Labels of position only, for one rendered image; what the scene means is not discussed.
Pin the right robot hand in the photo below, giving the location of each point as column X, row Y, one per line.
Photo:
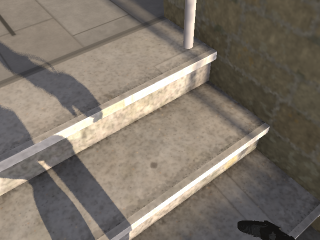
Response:
column 264, row 230

